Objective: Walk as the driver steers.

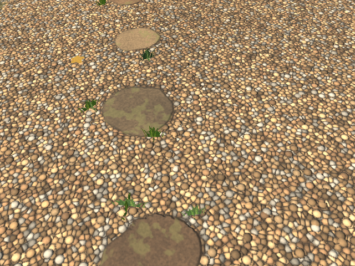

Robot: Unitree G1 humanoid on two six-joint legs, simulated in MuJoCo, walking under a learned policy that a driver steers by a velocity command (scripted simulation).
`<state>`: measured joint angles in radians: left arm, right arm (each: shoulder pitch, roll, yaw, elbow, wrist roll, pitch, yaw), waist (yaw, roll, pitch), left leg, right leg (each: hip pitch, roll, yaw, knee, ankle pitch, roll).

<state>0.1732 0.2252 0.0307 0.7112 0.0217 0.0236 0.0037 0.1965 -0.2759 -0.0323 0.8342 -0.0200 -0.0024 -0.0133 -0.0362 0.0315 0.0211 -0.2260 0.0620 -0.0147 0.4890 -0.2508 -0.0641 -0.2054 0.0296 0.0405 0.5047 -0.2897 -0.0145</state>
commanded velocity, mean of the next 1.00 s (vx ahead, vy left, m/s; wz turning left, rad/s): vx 0.24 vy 0.00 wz -0.02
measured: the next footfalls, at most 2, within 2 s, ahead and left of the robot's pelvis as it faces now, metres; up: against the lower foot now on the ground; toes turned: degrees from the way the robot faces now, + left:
right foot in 0.98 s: +0.45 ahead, -0.08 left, +0.00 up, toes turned -1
left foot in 1.36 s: +0.47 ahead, +0.16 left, +0.00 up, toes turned +1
